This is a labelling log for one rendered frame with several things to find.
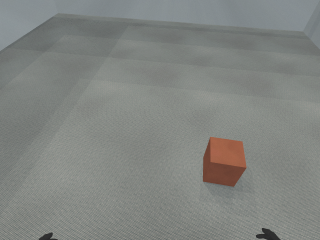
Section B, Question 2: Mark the carton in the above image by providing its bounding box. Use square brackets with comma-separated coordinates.
[203, 137, 247, 187]

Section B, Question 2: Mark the right robot hand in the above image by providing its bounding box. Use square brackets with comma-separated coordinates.
[256, 228, 280, 240]

